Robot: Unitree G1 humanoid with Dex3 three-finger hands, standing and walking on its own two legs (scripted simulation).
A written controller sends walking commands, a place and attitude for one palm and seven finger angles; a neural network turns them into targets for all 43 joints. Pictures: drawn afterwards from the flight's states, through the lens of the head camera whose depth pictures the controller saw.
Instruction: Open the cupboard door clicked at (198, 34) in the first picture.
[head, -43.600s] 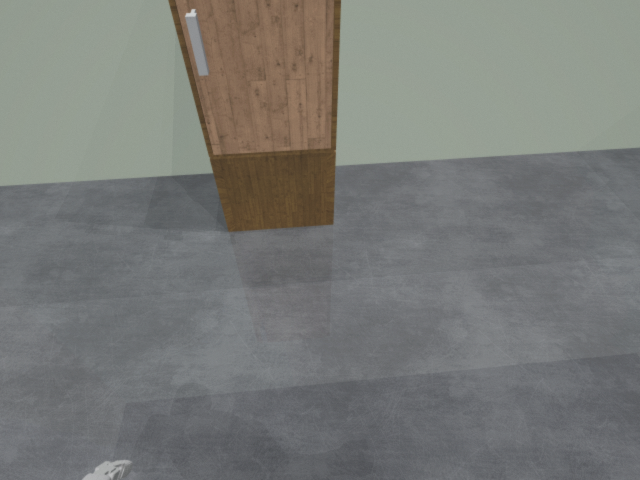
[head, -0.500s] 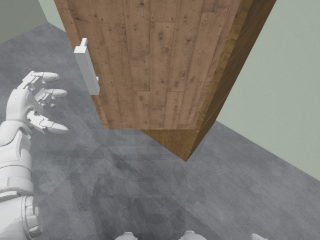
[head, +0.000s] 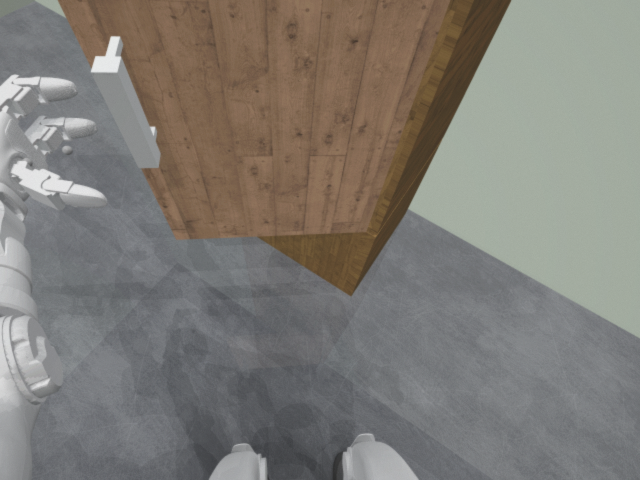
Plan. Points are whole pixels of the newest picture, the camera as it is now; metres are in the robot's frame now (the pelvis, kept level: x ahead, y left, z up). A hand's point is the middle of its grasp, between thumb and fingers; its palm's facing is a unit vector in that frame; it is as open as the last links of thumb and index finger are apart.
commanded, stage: move the hooked fingers beside the handle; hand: left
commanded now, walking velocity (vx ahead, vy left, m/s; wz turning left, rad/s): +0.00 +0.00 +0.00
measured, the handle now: (133, 106) +0.56 +0.21 +0.09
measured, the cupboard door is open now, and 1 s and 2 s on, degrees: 39 39 38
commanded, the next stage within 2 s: slide the fingers in behind the handle in 1.04 s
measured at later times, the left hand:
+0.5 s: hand (71, 129) +0.52 +0.28 +0.09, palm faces +0.00 -1.00 +0.00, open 14.0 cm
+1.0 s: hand (71, 132) +0.51 +0.27 +0.10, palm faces +0.02 -1.00 +0.00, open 14.0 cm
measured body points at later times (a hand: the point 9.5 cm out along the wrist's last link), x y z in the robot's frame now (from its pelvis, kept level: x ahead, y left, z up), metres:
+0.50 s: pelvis +0.01 +0.01 +0.00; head +0.15 +0.04 +0.42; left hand +0.51 +0.33 +0.10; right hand -0.02 -0.26 -0.10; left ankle +0.00 +0.10 -0.69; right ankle +0.02 -0.13 -0.69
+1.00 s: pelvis +0.01 +0.01 -0.01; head +0.14 +0.04 +0.42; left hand +0.50 +0.33 +0.10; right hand +0.02 -0.26 -0.10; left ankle +0.00 +0.10 -0.69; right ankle +0.02 -0.13 -0.69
